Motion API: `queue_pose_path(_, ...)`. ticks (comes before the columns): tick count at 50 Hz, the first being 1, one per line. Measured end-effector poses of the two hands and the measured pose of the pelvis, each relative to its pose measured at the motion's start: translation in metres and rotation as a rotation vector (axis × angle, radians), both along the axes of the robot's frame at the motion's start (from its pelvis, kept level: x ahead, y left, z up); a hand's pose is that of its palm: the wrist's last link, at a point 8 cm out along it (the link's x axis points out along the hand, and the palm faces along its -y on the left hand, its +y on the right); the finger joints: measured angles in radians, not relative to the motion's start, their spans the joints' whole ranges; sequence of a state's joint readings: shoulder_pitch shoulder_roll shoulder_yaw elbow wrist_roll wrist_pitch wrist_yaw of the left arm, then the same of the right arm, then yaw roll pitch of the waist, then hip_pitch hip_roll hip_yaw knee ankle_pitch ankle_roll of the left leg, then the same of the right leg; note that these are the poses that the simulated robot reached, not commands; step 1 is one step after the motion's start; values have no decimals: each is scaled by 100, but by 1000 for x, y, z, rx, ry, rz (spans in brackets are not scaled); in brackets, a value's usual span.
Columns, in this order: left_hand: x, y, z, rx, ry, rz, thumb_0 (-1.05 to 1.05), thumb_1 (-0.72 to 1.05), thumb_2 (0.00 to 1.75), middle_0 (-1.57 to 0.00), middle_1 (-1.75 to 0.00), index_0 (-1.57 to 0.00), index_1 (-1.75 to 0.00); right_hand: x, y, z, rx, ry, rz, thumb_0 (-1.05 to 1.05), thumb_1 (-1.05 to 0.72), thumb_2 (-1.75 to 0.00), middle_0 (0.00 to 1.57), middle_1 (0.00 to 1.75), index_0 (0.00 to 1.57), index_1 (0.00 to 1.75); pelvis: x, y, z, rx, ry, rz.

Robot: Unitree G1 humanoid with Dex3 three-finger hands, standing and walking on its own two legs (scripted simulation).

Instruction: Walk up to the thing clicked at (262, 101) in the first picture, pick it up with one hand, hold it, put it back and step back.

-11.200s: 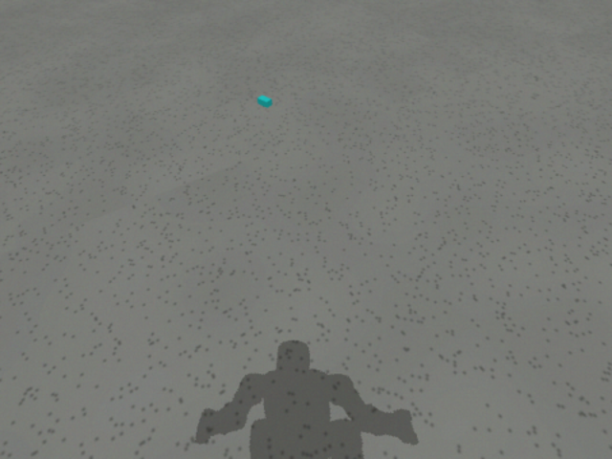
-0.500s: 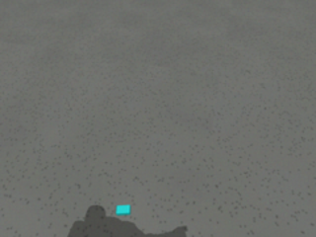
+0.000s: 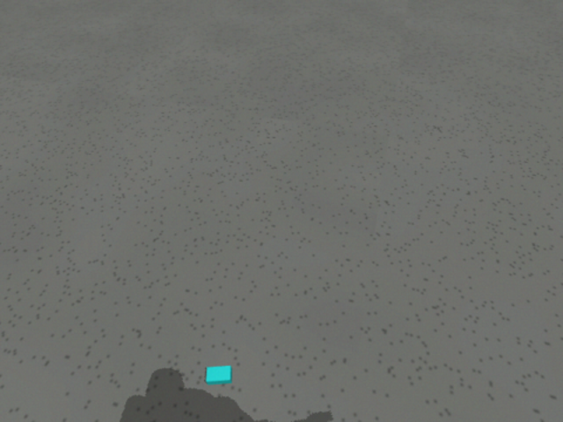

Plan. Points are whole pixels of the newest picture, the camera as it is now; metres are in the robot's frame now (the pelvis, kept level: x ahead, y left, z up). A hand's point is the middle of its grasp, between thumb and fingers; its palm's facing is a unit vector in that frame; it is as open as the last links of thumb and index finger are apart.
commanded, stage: stand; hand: left
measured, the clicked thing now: (219, 375) +0.40 +0.25 -0.77
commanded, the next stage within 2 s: none
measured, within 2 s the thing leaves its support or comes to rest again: neither
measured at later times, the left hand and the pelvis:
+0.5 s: hand out of the picture +0.08 +0.26 -0.16, palm faces -0.02 -0.94 -0.35, open 7.4 cm; pelvis +0.01 +0.01 +0.00, yaw +0 degrees
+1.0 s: hand out of the picture +0.08 +0.26 -0.16, palm faces -0.02 -0.94 -0.35, open 7.4 cm; pelvis +0.01 +0.01 +0.00, yaw +0 degrees
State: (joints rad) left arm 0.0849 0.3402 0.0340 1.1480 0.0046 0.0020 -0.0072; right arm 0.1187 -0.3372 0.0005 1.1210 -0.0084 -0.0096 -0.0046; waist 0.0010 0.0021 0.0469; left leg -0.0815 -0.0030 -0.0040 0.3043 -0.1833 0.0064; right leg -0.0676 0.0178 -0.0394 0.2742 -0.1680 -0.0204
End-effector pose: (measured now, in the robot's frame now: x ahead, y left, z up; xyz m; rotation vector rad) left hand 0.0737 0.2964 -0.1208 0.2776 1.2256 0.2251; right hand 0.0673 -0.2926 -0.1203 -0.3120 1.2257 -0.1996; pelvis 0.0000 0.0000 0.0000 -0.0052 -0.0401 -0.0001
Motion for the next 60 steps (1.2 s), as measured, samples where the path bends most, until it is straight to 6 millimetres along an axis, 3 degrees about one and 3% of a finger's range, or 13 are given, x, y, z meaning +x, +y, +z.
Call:
queue_pose_path(38,4,8,2,21,10,-39,0,91,90,-20,-30,-20,-30,10,3,0,-3,-4,7,0,-91,-90,20,30,20,30,10,7,0,5,5,-7)
queue_pose_path(60,0,7,2,24,23,-39,0,90,90,-20,-30,-20,-30,6,1,-1,-3,12,3,0,-91,-90,20,30,20,30,10,6,0,4,6,-8)
